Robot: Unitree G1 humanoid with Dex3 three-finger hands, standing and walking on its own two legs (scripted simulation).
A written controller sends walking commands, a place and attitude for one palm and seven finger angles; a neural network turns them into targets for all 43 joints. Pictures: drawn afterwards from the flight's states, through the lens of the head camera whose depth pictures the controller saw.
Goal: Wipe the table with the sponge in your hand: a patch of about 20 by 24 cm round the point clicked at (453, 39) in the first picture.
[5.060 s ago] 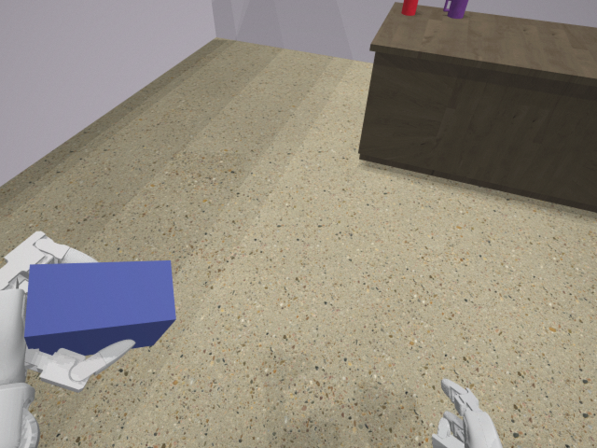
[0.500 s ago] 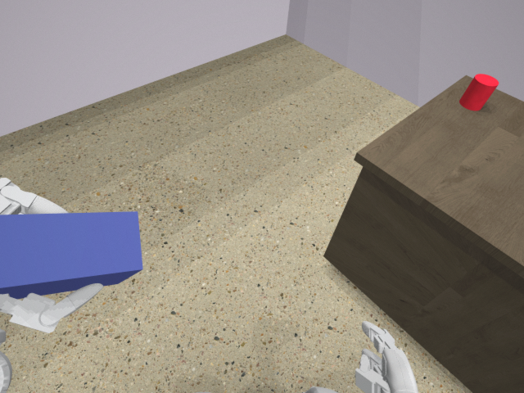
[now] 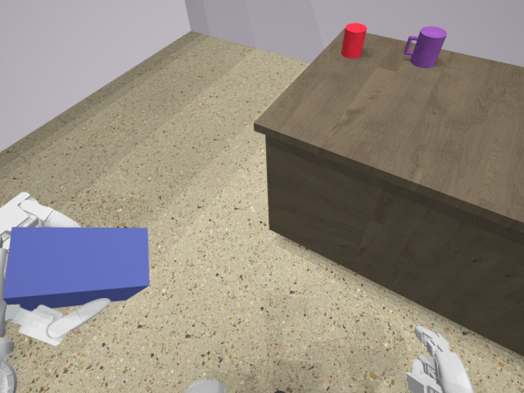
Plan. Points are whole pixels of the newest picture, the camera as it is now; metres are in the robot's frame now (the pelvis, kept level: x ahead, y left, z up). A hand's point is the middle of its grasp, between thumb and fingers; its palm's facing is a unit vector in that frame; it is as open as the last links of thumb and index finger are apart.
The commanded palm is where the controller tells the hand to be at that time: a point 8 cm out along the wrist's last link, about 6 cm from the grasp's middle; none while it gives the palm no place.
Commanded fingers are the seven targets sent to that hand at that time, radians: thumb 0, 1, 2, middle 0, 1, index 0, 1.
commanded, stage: turn to face it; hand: left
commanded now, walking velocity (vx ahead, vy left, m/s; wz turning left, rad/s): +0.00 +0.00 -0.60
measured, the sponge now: (99, 269) +0.22 +0.19 +0.15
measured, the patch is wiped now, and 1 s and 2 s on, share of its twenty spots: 0.00 0.00 0.00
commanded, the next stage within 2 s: take the last steps up to it in 1.40 s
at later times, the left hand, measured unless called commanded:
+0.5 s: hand (146, 314) +0.17 +0.12 +0.17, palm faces +0.20 -0.82 -0.54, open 10.5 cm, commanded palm +0.14 +0.16 +0.18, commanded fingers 0.00 0.10 1.30 -1.20 -1.60 -1.20 -1.60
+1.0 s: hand (278, 377) +0.13 -0.01 +0.17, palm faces -0.10 -0.89 -0.44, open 10.5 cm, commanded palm +0.11 +0.05 +0.18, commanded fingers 0.00 0.10 1.30 -1.20 -1.60 -1.20 -1.60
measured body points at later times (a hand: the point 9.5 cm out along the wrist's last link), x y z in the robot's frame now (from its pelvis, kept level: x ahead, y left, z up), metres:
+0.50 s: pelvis -0.09 -0.06 -0.02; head -0.08 -0.10 +0.43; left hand +0.16 +0.16 +0.20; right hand +0.01 -0.29 -0.13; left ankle -0.06 +0.13 -0.74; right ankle -0.10 -0.17 -0.74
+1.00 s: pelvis -0.18 -0.10 +0.00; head -0.16 -0.12 +0.45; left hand +0.13 +0.04 +0.20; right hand -0.15 -0.42 -0.08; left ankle -0.13 +0.04 -0.73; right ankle -0.10 -0.18 -0.74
